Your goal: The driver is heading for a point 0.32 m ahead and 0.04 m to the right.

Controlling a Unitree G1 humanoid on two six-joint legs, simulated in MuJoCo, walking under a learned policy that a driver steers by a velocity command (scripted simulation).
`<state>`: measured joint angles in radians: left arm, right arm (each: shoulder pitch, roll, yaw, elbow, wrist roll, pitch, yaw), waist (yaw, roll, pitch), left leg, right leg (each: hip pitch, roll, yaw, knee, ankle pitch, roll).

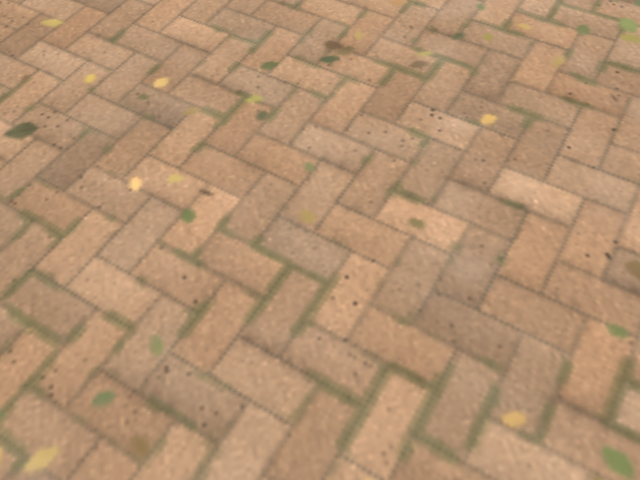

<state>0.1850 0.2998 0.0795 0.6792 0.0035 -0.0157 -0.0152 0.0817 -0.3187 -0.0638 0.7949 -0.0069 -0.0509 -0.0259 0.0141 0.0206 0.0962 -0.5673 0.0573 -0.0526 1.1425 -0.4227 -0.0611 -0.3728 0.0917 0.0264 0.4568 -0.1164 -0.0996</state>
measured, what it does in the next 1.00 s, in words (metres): steps on the spot, turning right: left foot, then right foot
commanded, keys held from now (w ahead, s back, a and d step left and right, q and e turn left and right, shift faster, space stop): e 0.34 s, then no key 0.66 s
